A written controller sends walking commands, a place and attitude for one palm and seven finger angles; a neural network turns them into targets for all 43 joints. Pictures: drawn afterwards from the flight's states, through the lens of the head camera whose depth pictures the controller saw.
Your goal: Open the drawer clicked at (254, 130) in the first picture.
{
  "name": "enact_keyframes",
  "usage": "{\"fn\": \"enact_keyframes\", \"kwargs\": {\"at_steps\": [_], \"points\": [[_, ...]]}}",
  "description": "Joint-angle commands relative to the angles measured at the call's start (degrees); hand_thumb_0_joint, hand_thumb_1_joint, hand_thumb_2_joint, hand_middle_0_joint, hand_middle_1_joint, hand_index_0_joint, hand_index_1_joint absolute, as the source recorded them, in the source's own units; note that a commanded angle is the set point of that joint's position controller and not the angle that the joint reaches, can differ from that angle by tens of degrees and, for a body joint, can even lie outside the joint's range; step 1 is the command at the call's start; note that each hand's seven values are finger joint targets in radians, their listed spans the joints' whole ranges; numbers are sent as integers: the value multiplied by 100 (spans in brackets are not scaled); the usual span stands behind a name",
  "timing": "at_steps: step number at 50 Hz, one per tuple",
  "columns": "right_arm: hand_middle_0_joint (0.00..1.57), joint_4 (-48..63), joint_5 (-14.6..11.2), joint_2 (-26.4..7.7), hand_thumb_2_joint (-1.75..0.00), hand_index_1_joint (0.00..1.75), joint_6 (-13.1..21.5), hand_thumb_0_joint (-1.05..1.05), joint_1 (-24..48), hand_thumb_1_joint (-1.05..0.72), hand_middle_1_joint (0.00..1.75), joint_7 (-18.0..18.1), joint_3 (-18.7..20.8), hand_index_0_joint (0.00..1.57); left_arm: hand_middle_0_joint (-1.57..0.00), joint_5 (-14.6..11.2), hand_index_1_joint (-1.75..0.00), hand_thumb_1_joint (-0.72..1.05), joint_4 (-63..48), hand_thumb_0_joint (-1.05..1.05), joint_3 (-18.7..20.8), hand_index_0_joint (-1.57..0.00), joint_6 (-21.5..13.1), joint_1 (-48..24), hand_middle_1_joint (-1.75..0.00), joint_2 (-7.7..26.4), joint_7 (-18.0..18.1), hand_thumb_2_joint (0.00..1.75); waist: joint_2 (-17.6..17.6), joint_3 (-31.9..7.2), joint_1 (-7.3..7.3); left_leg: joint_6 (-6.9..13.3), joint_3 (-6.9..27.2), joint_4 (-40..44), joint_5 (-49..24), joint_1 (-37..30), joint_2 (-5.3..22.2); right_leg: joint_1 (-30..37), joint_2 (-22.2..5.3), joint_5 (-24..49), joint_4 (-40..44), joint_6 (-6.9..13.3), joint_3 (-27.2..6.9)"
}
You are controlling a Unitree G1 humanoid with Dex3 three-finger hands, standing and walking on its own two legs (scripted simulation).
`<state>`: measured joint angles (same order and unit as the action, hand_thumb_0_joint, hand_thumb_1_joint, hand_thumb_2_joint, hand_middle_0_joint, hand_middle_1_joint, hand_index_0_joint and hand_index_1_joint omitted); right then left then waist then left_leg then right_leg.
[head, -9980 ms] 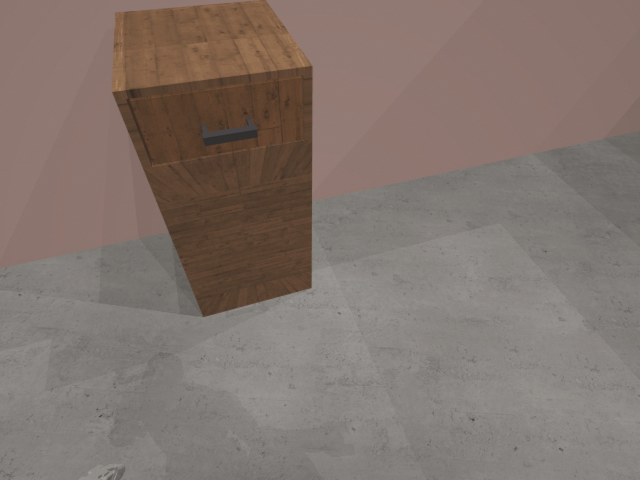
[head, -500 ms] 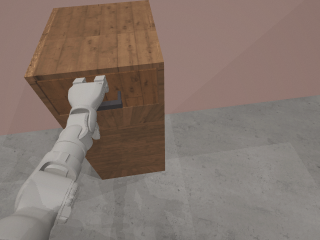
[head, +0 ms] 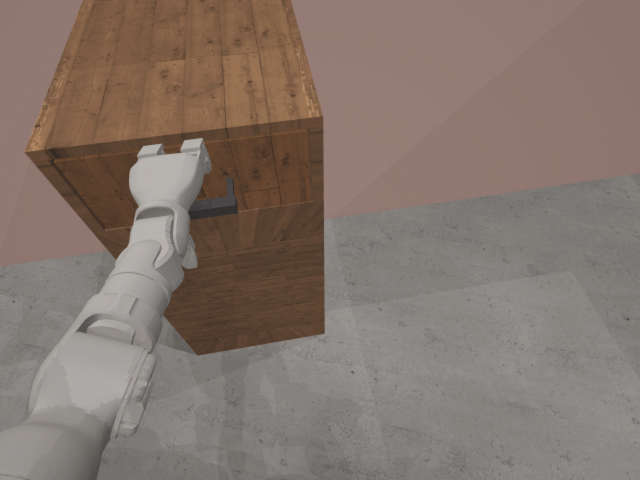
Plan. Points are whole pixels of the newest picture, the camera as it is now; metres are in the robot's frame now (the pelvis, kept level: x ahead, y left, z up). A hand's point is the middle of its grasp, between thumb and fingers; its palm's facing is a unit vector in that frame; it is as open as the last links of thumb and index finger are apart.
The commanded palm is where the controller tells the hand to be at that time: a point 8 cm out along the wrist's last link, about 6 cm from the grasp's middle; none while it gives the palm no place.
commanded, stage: move the hooked fingers above the handle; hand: left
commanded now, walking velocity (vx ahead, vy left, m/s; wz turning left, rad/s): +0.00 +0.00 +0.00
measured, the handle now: (198, 199) +0.53 +0.17 +0.00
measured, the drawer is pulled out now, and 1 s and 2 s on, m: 0.00 0.00 0.00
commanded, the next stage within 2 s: lower the fingers behind the handle in 0.20 s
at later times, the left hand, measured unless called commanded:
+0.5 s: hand (181, 218) +0.45 +0.17 +0.05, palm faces -0.03 -0.03 -1.00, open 13.9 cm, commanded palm +0.43 +0.18 +0.10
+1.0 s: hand (195, 228) +0.46 +0.17 +0.02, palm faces -0.04 -0.02 -1.00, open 13.9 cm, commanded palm +0.44 +0.18 +0.07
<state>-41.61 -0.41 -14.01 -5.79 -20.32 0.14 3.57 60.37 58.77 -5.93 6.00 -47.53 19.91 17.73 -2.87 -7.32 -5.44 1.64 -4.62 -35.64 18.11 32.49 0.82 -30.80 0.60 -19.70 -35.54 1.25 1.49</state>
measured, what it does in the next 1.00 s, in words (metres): stands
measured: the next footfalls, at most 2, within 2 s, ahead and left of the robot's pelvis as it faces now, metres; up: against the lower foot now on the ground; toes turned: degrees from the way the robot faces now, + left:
none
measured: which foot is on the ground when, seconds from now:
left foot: down 0.00-1.00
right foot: down 0.00-1.00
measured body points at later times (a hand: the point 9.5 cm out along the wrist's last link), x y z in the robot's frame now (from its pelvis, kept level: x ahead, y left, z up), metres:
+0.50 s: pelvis +0.00 -0.01 +0.00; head +0.05 -0.03 +0.45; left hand +0.45 +0.17 +0.10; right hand +0.07 -0.27 -0.13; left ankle -0.02 +0.10 -0.72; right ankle -0.04 -0.11 -0.72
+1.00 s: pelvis -0.01 -0.01 -0.01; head +0.07 -0.03 +0.44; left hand +0.46 +0.16 +0.07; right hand +0.01 -0.28 -0.15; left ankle -0.02 +0.10 -0.72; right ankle -0.04 -0.11 -0.72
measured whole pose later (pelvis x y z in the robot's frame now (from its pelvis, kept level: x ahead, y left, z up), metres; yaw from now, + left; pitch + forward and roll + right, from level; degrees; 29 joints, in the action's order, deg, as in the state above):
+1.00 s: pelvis -0.01 -0.01 -0.01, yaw +0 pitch +16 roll +0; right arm -42.5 -0.2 -13.8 -4.7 -19.6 0.6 3.5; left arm 61.1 62.9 -5.7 6.1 -46.8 18.8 21.7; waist -2.9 -7.7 -6.3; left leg 0.9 -3.8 -38.6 18.4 36.5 1.4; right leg -34.8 1.2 -20.4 -38.8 2.1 2.2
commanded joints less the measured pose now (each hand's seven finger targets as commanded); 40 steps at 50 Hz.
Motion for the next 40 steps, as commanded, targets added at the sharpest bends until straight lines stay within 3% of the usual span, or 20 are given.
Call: {"fn": "enact_keyframes", "kwargs": {"at_steps": [1,2,4,7,8,10,12,13,16,18,21,25,29,35,36,37,40], "points": [[20,428,17,-832,-90,30,106,0,-346,-90,30,5,307,20,-30,26,-120,-50,-1369,0,226,-30,35,-2742,-120,1128,303,30,40,-2512,13,78,298,12,-3138,-1793,-118,944,217,2741,191,52,-22],[20,434,5,-824,-90,30,102,0,-310,-90,30,-6,313,20,-30,-21,-120,-50,-1342,0,28,-30,68,-2670,-120,889,270,30,18,-2383,-29,90,299,17,-3098,-1867,-113,825,230,2689,230,45,-19],[20,400,-1,-843,-90,30,81,0,-288,-90,30,-14,309,20,-30,-46,-120,-50,-1359,0,-43,-30,110,-2733,-120,824,231,30,76,-2241,-59,83,306,74,-2927,-1867,-107,757,232,2561,272,40,-9],[20,438,11,-831,-90,30,59,0,-252,-90,30,-13,311,20,-30,-54,-120,-50,-1496,0,137,-30,77,-2569,-120,985,185,30,148,-2443,57,101,294,77,-3093,-1909,-125,1013,214,2765,263,42,-31],[20,463,4,-818,-90,30,42,0,-203,-90,30,-12,289,20,-30,-60,-120,-50,-1397,0,95,-30,100,-2388,-120,917,163,30,154,-2326,82,101,279,94,-3051,-1845,-145,1031,215,2781,267,51,-25],[20,457,-11,-829,-90,30,17,0,-150,-90,30,8,269,20,-30,-15,-120,-50,-1277,0,147,-30,145,-2303,-120,990,162,30,393,-2087,73,103,244,152,-2816,-1631,-156,1071,204,2751,291,39,-21],[20,484,-18,-828,-90,30,22,0,-88,-90,30,18,244,20,-30,-22,-120,-50,-1351,0,61,-30,157,-2512,-120,952,179,30,314,-1991,34,112,216,196,-2572,-1584,-171,1045,182,2622,338,40,-54],[20,490,-19,-820,-90,30,21,0,-71,-90,30,33,247,20,-30,12,-120,-50,-1304,0,226,-30,163,-2399,-120,1115,199,30,370,-2038,92,114,212,200,-2534,-1562,-181,1114,181,2601,326,46,-62],[20,530,-16,-805,-90,30,22,0,-3,-90,30,73,222,20,-30,29,-120,-50,-1234,0,197,-30,189,-2351,-120,1101,199,30,465,-2022,66,123,171,199,-2471,-1484,-210,1240,163,2689,356,35,-89],[20,544,-42,-807,-90,30,37,0,19,-90,30,86,206,20,-30,28,-120,-50,-1102,0,54,-30,215,-2318,-120,954,185,30,434,-1789,36,113,158,237,-2221,-1381,-214,1075,151,2485,380,27,-85],[20,567,-14,-807,-90,30,71,0,-6,-90,30,100,223,20,-30,2,-120,-50,-1311,0,-29,-30,87,-2475,-120,852,145,30,399,-2031,-11,126,173,165,-2355,-1546,-219,1114,142,2604,357,32,-112],[20,553,-4,-793,-90,30,101,0,-28,-90,30,132,230,20,-30,57,-120,-50,-1297,0,156,-30,-63,-2356,-120,1079,206,30,340,-2045,6,122,162,77,-2239,-1382,-244,1091,124,2630,280,15,-143],[20,495,15,-763,-90,30,137,0,-63,-90,30,92,265,20,-30,73,-120,-50,-1360,0,-8,-30,-152,-2375,-120,811,350,30,221,-2071,-50,112,194,-20,-2305,-1436,-233,869,143,2597,226,28,-126],[20,402,6,-792,-90,30,167,0,-117,-90,30,98,247,20,-30,99,-120,-50,-1077,0,116,-30,-26,-2610,-120,1001,568,30,299,-1996,-122,113,199,-58,-1936,-1094,-261,774,146,2337,202,16,-151],[20,383,33,-792,-90,30,176,0,-135,-90,30,95,255,20,-30,87,-120,-50,-1175,0,86,-30,-53,-2775,-120,960,588,30,231,-2160,-141,119,201,-90,-2021,-1154,-263,829,142,2436,189,22,-173],[20,369,33,-792,-90,30,176,0,-181,-90,30,104,270,20,-30,135,-120,-50,-1047,0,252,-30,-36,-2654,-120,1142,619,30,200,-2269,-96,112,205,-100,-2008,-1136,-255,839,148,2387,141,24,-160],[20,358,31,-781,-90,30,188,0,-204,-90,30,102,256,20,-30,113,-120,-50,-810,0,185,-30,25,-2498,-120,1008,654,30,322,-2184,-115,111,186,-133,-1926,-980,-256,796,159,2379,124,11,-146]]}}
